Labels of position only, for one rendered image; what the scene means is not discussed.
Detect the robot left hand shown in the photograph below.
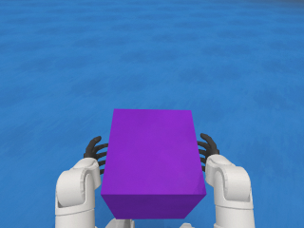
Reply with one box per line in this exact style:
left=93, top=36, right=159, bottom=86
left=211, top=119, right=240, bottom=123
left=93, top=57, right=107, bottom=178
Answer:
left=84, top=136, right=108, bottom=175

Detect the robot right hand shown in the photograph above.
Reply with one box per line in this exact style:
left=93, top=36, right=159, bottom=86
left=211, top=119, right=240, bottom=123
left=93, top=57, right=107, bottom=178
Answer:
left=197, top=133, right=219, bottom=172

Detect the left robot forearm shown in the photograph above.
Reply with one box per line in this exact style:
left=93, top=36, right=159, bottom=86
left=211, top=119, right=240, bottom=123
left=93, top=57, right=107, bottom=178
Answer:
left=55, top=158, right=102, bottom=228

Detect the right robot forearm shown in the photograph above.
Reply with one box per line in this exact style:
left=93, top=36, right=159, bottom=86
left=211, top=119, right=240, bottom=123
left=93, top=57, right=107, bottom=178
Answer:
left=205, top=154, right=256, bottom=228

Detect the robot left thigh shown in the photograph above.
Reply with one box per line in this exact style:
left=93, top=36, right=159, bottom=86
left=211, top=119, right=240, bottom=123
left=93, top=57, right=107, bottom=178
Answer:
left=105, top=218, right=135, bottom=228

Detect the carton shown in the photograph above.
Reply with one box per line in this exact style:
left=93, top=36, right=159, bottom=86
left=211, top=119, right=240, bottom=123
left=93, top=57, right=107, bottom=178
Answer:
left=101, top=108, right=207, bottom=219

